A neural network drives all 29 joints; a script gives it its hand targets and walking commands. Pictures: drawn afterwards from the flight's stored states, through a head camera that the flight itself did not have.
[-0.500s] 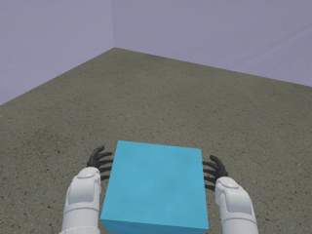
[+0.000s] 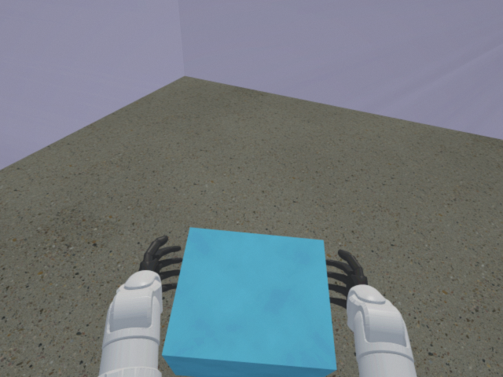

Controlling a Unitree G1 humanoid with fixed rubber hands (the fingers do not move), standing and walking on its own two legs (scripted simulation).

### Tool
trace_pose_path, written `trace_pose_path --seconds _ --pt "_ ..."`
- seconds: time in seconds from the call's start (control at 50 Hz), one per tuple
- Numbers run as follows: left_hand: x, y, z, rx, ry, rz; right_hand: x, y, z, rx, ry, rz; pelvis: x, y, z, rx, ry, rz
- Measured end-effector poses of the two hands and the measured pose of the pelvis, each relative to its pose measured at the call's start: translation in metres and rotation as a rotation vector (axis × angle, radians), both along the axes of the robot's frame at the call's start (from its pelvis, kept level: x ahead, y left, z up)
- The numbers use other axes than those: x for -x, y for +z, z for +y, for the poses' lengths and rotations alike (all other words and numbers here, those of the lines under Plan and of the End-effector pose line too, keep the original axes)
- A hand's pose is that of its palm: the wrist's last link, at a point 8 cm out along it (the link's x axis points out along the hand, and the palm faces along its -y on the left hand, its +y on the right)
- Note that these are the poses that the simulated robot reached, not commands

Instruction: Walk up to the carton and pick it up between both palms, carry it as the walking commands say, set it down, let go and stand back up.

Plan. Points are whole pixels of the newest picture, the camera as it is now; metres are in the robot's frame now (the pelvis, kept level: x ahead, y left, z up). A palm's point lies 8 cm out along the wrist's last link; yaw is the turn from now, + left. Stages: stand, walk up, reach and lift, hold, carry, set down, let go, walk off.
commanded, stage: hold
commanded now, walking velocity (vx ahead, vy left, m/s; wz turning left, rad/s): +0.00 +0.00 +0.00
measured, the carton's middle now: (249, 307) +0.29 +0.00 -0.04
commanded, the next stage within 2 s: carry in 0.34 s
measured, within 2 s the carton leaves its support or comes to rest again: neither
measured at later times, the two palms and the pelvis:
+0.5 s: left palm (157, 281) +0.28 +0.15 +0.06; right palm (363, 293) +0.27 -0.18 +0.05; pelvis -0.01 -0.02 -0.01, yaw +0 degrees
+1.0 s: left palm (155, 337) +0.19 +0.14 +0.06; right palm (354, 277) +0.29 -0.17 +0.05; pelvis +0.00 -0.12 -0.03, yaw +22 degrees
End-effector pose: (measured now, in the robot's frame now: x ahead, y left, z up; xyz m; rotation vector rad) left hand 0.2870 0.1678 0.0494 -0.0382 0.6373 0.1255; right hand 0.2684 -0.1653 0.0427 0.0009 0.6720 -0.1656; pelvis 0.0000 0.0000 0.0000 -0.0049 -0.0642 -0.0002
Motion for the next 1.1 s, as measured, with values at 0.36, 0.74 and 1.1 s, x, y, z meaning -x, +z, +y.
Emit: trace_pose_path --seconds 0.36,0.74,1.1 --pt "0.002 0.0 0.0 0.003 0.006 -0.008 0.0 0.001 0.0 0.0 0.001 -0.009 0.001 -0.001 0.0 -0.001 0.0 0.0" --pt "0.041 0.044 -0.036 -0.03 0.29 -0.095 -0.012 0.028 -0.021 -0.024 0.099 -0.057 0.004 -0.017 -0.075 -0.019 0.196 0.09" --pt "0.109 0.02 -0.052 -0.001 0.582 -0.003 -0.03 0.014 -0.016 0.014 0.365 0.042 -0.005 -0.026 -0.15 0.038 0.454 0.148"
